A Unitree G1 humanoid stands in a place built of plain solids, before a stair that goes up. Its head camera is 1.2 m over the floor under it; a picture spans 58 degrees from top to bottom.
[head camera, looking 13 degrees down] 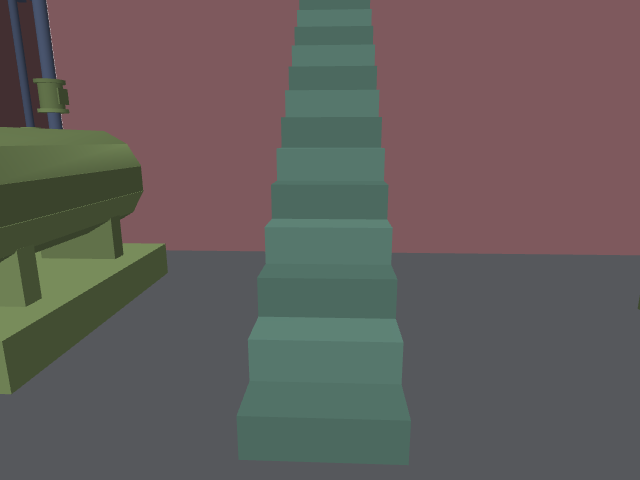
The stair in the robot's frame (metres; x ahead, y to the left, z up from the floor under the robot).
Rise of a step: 0.19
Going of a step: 0.25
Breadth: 0.65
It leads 2 degrees to the right of straight ahead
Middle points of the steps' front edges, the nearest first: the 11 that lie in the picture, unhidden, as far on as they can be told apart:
1.42 -0.01 0.19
1.67 -0.02 0.38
1.91 -0.03 0.58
2.16 -0.04 0.77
2.40 -0.05 0.96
2.65 -0.06 1.15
2.89 -0.07 1.34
3.14 -0.08 1.54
3.38 -0.09 1.73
3.63 -0.10 1.92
3.87 -0.11 2.11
